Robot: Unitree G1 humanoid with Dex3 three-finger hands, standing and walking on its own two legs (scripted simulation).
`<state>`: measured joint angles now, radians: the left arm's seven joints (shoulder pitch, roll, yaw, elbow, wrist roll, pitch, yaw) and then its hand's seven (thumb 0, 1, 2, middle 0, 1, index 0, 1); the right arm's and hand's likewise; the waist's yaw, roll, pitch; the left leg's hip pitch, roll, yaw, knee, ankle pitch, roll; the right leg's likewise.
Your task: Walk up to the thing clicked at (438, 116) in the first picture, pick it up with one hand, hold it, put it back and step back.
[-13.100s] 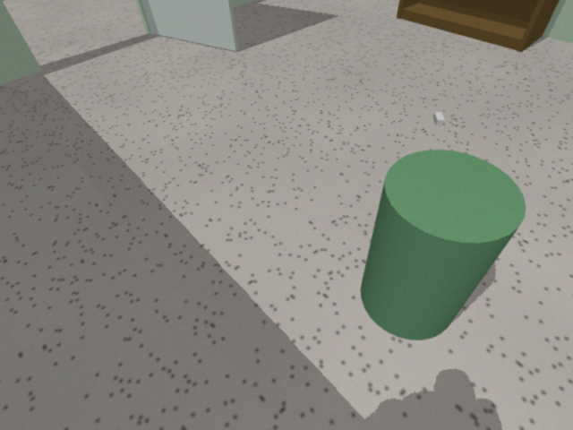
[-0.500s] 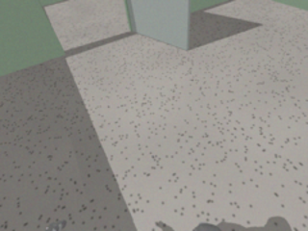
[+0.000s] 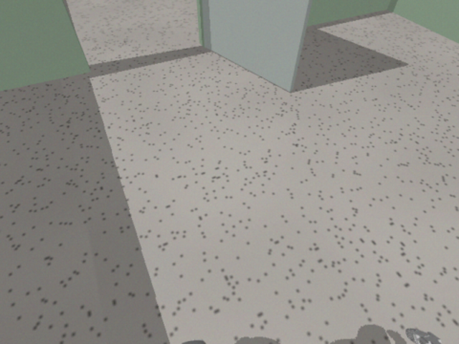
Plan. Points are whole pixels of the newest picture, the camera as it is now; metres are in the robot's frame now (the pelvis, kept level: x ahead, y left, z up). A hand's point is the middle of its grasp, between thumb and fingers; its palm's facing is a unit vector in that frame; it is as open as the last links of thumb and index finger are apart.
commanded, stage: walk up
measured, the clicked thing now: out of the picture +0.48 -1.42 -0.74
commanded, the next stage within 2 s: none
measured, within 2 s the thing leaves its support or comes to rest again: neither
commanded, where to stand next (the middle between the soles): +0.63 +0.00 m, yaw -2 degrees
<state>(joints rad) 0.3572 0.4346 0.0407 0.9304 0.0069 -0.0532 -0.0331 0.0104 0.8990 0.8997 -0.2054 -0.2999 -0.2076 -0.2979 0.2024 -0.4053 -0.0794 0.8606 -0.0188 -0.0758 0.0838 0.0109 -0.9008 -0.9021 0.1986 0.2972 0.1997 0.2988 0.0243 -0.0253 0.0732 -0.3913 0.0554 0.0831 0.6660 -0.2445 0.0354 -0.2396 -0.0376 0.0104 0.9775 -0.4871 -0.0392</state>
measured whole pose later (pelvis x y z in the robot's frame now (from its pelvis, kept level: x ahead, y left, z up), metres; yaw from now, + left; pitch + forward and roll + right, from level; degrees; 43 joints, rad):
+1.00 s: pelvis +0.38 +0.06 +0.01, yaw -19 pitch -2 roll -1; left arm 0.41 0.42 0.04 0.88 0.02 0.00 0.00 0.01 0.90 0.90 -0.21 -0.30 -0.21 -0.30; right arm 0.14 -0.41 -0.07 0.75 -0.03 -0.04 0.08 0.01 -0.90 -0.90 0.20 0.30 0.20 0.30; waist 0.05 0.01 0.09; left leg -0.34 0.02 0.00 0.59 -0.21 0.00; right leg -0.32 0.02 0.14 0.87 -0.46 -0.02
